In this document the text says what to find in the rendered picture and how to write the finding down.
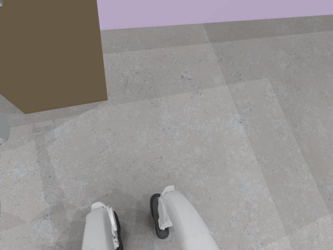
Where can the robot left upper arm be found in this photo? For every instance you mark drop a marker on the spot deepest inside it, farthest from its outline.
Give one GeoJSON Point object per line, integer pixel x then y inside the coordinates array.
{"type": "Point", "coordinates": [4, 132]}

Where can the robot right thigh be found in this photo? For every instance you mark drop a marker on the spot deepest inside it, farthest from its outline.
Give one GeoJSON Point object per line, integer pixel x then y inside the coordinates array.
{"type": "Point", "coordinates": [192, 232]}

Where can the robot left thigh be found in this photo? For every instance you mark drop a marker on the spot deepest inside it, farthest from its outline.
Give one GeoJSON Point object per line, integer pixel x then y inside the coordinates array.
{"type": "Point", "coordinates": [99, 227]}

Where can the robot thigh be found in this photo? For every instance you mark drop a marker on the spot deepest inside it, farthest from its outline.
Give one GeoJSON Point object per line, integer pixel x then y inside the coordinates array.
{"type": "Point", "coordinates": [99, 227]}
{"type": "Point", "coordinates": [192, 232]}

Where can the cabinet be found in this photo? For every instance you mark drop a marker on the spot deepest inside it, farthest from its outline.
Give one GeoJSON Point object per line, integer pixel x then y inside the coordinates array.
{"type": "Point", "coordinates": [51, 54]}

